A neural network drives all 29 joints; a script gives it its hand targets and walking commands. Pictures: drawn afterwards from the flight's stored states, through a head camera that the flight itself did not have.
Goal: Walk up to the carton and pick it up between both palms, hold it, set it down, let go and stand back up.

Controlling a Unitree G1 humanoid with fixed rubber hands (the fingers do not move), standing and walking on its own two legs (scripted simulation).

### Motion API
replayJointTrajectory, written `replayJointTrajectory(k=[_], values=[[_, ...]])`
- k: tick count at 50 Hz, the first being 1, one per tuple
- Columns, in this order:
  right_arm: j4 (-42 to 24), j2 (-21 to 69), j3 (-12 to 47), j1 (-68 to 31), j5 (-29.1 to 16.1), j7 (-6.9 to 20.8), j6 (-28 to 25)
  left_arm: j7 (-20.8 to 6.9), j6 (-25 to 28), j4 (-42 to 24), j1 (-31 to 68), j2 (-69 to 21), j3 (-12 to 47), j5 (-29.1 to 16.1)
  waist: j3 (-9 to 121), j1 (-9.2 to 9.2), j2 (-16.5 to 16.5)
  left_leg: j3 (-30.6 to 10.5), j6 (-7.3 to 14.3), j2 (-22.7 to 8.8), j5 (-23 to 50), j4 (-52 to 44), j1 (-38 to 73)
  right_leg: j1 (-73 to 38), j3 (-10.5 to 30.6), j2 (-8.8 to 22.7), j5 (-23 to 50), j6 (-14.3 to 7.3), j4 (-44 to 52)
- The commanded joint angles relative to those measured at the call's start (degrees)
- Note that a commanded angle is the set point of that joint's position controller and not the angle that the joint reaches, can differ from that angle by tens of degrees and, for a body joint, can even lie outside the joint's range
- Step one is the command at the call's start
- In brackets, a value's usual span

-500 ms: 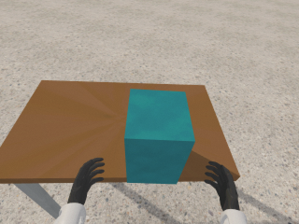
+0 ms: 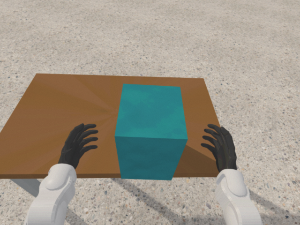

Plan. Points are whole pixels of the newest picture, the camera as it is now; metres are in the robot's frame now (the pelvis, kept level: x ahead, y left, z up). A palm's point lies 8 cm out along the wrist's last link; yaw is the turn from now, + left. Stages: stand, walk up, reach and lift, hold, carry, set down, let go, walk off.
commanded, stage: reach and lift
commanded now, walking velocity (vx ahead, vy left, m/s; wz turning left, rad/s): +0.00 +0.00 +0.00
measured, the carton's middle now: (149, 135) +0.36 +0.01 +0.02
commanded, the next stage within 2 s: none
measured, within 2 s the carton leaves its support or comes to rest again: neither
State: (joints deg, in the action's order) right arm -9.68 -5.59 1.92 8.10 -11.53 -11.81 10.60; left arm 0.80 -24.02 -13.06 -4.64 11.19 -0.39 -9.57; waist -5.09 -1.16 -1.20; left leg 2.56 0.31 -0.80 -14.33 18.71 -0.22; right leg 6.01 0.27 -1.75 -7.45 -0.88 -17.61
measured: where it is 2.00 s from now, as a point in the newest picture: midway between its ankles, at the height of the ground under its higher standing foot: outside the picture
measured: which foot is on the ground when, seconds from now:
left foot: down 0.00-1.00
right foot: down 0.00-1.00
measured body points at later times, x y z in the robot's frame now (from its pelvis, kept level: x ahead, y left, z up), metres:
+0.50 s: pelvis -0.01 +0.00 +0.00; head +0.01 +0.01 +0.45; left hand +0.35 +0.19 +0.13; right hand +0.34 -0.18 +0.13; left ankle -0.04 +0.11 -0.75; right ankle +0.03 -0.11 -0.75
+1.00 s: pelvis -0.01 +0.00 +0.00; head +0.00 +0.02 +0.45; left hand +0.42 +0.17 +0.18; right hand +0.39 -0.19 +0.19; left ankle -0.04 +0.11 -0.75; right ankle +0.03 -0.11 -0.75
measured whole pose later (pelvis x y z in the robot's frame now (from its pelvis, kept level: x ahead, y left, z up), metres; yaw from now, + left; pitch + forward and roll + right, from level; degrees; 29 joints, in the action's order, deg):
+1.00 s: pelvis -0.01 +0.00 +0.00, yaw +1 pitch +1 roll -1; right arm 19.5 -12.3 -2.0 -39.9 -21.0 -13.7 25.4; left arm 2.5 -40.9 14.6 42.2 15.8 -7.0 -8.0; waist -0.2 5.1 -2.3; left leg 1.7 0.5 -0.5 -13.6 20.8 -8.0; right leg 12.6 -0.6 -1.4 -6.0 -0.8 -17.7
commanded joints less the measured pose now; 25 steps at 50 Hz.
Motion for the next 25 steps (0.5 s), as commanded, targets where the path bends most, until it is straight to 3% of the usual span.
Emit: replayJointTrajectory(k=[1,14,25], values=[[-9.63,-2.77,-2.07,-12.85,-0.07,-0.77,0.97,-0.29,-0.16,-11.16,15.35,5.03,-2.13,-1.53,12.29,0.75,2.26,0.32,-0.78,-0.07,10.1,-4.45,-11.52,-13.25,2.36,1.62,11.08,0.44,-0.75],[-3.73,-4.44,-3.82,-30.99,-2.98,-3.39,8.41,-1.02,-10.45,-6.49,31.08,7.01,-6.97,-0.33,17.57,2.44,1.66,0.72,-0.01,0.06,8.51,-4.5,-14.2,-17.13,1.19,1.62,13.74,1.64,-2.75],[0.98,-8.64,-4.94,-44.44,-6.3,-3.2,11.25,-0.88,-15.61,-1.89,43.58,7.76,-8.98,1.28,24.23,4.59,1.74,0.16,-0.74,0.49,15.2,-2.09,-11.59,-17.78,-0.04,0.53,21.09,1.79,-3.92]])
